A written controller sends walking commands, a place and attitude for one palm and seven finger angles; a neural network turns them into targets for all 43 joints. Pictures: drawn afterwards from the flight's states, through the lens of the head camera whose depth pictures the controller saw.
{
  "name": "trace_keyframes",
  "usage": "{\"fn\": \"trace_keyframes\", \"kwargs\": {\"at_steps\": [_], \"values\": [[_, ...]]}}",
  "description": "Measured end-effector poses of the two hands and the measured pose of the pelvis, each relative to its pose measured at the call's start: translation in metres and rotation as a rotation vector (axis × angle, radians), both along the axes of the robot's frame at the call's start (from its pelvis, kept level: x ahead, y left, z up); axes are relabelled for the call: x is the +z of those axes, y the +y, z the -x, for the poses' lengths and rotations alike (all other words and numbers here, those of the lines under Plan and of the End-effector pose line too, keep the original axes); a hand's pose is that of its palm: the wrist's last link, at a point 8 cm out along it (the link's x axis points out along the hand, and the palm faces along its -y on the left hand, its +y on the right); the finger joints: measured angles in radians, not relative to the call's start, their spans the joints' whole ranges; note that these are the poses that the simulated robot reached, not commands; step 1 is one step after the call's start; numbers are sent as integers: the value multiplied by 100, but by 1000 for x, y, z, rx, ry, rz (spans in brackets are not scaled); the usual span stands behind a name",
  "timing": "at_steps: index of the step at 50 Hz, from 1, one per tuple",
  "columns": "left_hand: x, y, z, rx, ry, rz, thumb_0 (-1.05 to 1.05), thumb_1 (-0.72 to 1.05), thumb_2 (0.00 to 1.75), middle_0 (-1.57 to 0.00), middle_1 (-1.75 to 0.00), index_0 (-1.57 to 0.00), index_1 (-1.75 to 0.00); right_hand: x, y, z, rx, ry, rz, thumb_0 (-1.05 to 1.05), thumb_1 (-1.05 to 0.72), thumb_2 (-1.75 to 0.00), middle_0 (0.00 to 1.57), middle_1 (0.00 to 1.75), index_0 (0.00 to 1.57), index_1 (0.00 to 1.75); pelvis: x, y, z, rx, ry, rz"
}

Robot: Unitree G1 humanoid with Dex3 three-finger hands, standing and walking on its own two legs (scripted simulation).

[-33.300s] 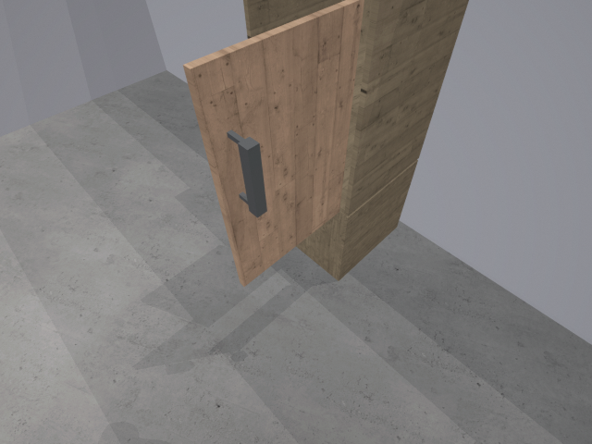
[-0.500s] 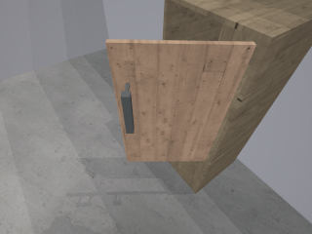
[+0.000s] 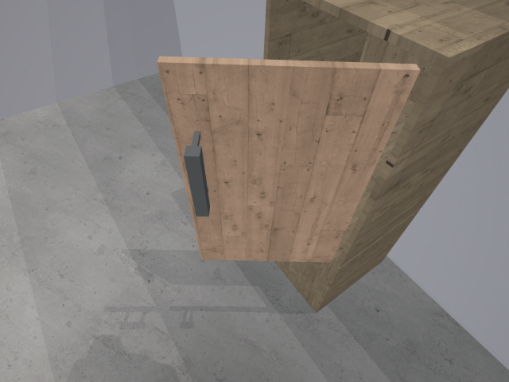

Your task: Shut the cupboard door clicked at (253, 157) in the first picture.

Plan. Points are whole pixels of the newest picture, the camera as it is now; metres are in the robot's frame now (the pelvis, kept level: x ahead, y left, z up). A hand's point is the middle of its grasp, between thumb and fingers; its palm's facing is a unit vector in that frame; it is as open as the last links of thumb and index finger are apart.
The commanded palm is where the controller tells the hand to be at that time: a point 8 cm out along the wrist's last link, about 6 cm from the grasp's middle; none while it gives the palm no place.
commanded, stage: shuffle to correct the standing spot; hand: left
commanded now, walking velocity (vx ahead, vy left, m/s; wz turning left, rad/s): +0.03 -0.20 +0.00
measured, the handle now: (200, 175) +0.45 +0.13 +0.05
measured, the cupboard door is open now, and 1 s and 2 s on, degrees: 55 55 55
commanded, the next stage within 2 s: come to a stop and stand still in 0.26 s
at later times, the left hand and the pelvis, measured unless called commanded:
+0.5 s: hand out of the picture +0.02 +0.10 -0.18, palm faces +0.08 -0.98 -0.17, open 7.4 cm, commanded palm none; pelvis +0.03 -0.07 +0.00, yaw +2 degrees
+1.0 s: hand out of the picture +0.02 +0.12 -0.17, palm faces +0.02 -0.97 -0.23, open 7.4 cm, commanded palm none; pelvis +0.01 -0.06 +0.00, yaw +1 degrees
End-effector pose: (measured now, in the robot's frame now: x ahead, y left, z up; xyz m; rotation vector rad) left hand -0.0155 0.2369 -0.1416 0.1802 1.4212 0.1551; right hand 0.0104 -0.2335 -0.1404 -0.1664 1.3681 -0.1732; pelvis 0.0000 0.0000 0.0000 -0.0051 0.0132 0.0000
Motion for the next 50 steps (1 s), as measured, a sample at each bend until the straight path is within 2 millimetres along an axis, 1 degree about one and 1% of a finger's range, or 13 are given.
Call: {"fn": "trace_keyframes", "kwargs": {"at_steps": [5,8,11,15,19,23,27,30,33,38,43,46,50], "values": [[-12,-21,17,38,65,39,0,91,90,-20,-30,-20,-30,0,-10,-14,4,-5,28,0,-91,-90,20,30,20,30,-6,-9,-12,8,-6,-1],[-16,-33,20,37,101,58,0,91,90,-20,-30,-20,-30,-1,-17,-22,-6,-32,39,0,-91,-90,20,30,20,30,-8,-15,-14,-16,-5,-5],[-13,-43,10,30,94,53,0,91,90,-20,-30,-20,-30,-3,-28,-23,-18,-46,35,0,-91,-90,20,30,20,30,-8,-27,-12,-28,-3,-5],[-11,-54,-8,42,11,22,0,91,90,-20,-30,-20,-30,-13,-47,-23,-10,-7,22,0,-90,-90,20,30,20,30,-12,-46,-13,5,2,-1],[-3,-68,-19,73,-35,9,0,91,90,-20,-30,-20,-30,-5,-58,-37,22,17,19,0,-91,-90,20,30,20,30,-4,-58,-20,38,14,-2],[-3,-84,-24,76,-36,31,0,91,90,-19,-30,-20,-30,4,-59,-63,47,-34,11,1,-91,-90,20,30,20,30,1,-66,-27,37,23,-3],[-13,-99,-23,77,-11,70,0,91,90,-19,-30,-20,-30,5,-55,-89,52,-107,8,0,-92,-90,20,30,20,30,-2,-70,-33,29,12,13],[-12,-108,-26,88,-1,83,0,91,90,-20,-30,-20,-30,12,-51,-101,69,-135,1,0,-92,-90,20,30,20,30,2,-73,-37,29,-1,-2],[-8,-109,-27,94,0,68,1,93,90,-20,-30,-20,-30,12,-49,-106,86,-142,-13,0,-92,-90,20,30,20,30,5,-75,-37,32,-4,-10],[2,-100,-24,92,-18,26,1,93,90,-20,-30,-20,-30,7,-49,-101,80,-135,-34,0,-92,-90,20,30,20,30,7,-74,-33,26,-3,-14],[7,-89,-20,75,-22,-8,1,92,90,-20,-30,-20,-30,7,-55,-84,58,-119,-28,-1,-93,-90,20,30,20,30,8,-72,-28,19,-9,-13],[7,-82,-20,42,-40,-19,0,92,90,-20,-30,-20,-30,8,-60,-68,25,-134,-17,-1,-92,-90,20,30,20,30,6,-68,-21,10,-8,10],[4,-68,-30,3,-91,-12,0,91,90,-20,-30,-20,-30,7,-59,-34,-8,-114,4,0,-92,-90,20,30,20,30,2,-58,-13,9,-31,14]]}}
